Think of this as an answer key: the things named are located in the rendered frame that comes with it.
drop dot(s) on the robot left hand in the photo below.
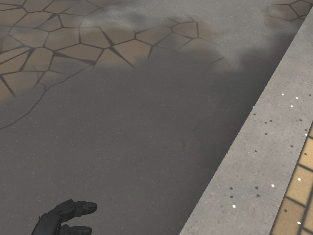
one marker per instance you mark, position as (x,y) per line
(51,223)

